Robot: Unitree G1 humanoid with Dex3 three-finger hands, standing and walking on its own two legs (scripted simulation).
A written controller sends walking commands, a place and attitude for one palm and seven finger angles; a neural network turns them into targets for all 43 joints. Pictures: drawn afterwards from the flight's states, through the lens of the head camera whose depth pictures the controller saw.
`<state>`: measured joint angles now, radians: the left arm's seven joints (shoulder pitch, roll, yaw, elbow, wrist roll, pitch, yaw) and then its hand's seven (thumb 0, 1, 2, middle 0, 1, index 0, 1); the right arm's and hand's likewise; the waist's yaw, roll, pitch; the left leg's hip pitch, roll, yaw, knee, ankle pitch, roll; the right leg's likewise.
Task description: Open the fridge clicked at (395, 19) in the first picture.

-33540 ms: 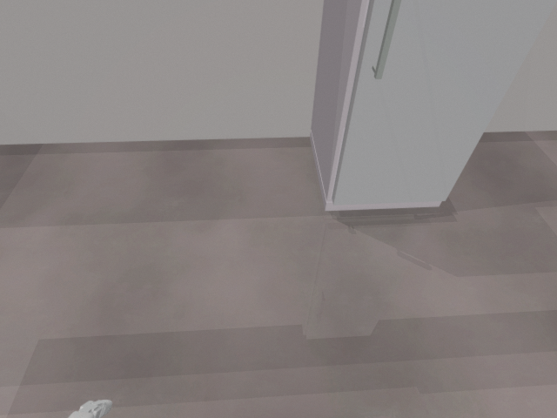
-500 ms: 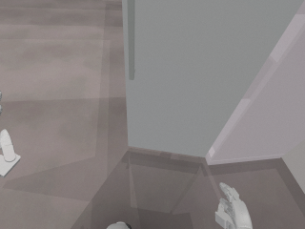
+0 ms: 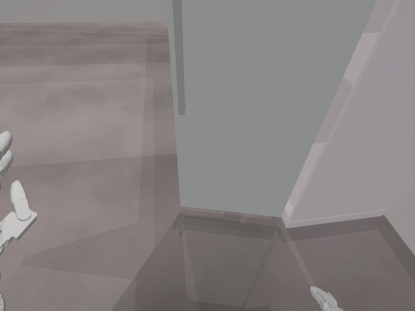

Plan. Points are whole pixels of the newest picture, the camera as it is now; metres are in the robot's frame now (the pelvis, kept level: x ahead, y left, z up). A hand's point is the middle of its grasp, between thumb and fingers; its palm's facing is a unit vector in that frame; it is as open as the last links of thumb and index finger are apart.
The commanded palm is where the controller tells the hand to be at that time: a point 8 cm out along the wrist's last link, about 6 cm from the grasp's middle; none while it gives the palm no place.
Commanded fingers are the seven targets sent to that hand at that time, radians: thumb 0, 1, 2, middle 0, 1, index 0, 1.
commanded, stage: stop stepping back and stand still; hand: left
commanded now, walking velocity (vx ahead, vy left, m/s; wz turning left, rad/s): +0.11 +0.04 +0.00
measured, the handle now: (181, 60) +0.76 +0.13 +0.15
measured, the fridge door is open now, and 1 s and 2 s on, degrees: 75 75 75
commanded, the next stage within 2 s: let the arm hang, fingers relaxed in 0.12 s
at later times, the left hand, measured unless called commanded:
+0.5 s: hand out of the picture +0.09 +0.20 -0.17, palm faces +0.04 -0.99 -0.15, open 7.2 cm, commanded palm none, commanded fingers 0.00 0.90 0.90 -0.20 -0.30 -0.20 -0.30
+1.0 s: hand out of the picture +0.02 +0.23 -0.17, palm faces +0.01 -0.98 -0.20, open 7.3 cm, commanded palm none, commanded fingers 0.00 0.90 0.90 -0.20 -0.30 -0.20 -0.30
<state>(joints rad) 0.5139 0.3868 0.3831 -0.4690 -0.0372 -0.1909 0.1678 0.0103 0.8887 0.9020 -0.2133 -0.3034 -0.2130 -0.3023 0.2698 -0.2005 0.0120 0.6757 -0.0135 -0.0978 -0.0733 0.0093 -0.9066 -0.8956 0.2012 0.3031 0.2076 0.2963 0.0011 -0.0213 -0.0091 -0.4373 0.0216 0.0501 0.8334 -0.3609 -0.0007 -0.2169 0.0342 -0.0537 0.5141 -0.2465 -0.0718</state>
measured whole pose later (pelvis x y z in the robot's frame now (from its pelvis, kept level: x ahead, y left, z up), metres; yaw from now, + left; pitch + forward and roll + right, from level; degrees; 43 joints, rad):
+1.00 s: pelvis +0.03 +0.06 +0.01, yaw +1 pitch -1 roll +0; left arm 0.23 0.17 -0.01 1.16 0.02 0.00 0.03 0.00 0.91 0.90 -0.20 -0.30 -0.20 -0.30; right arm 0.22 -0.16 0.00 1.14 -0.02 0.01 -0.03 0.01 -0.93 -0.90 0.20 0.30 0.21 0.30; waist -0.01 0.00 0.06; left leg -0.22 -0.02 0.10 0.39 -0.17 0.06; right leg -0.16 -0.03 -0.03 0.39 -0.22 0.03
